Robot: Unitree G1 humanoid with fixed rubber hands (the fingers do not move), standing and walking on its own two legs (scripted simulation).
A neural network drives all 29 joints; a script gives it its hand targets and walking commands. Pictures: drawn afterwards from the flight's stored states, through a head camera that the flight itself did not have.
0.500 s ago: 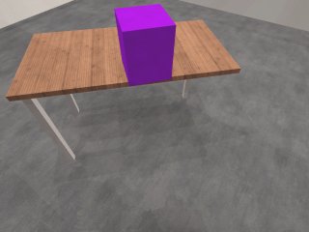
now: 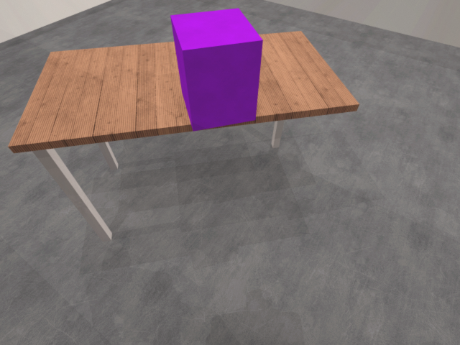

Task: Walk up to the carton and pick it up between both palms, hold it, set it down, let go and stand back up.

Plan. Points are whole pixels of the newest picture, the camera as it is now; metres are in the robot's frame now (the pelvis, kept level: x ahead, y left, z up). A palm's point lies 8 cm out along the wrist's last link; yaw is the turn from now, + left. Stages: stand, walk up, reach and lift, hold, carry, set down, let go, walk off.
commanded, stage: walk up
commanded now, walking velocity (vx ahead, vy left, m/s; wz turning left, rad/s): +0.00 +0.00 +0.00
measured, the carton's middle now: (215, 70) +0.83 +0.05 +0.03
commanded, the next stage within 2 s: none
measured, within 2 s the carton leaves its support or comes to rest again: neither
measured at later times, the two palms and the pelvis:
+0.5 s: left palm out of the picture +0.10 +0.13 -0.14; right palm out of the picture -0.01 -0.40 -0.15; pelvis +0.03 -0.13 -0.02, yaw +12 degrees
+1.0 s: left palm out of the picture -0.01 -0.09 -0.11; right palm (351, 203) +0.47 -0.31 -0.14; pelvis +0.24 -0.20 -0.02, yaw +20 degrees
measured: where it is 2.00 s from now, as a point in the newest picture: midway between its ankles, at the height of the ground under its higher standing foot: (277, 260)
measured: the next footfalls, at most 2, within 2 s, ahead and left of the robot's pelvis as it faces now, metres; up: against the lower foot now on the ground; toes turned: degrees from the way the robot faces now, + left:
right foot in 0.46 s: +0.09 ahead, -0.25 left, +0.00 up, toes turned +10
left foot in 1.14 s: +0.40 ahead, -0.07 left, +0.00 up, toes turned +29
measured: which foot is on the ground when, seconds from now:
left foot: down 0.00-0.46, up 0.48-1.00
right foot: down 0.00-0.10, up 0.12-0.44, down 0.46-1.00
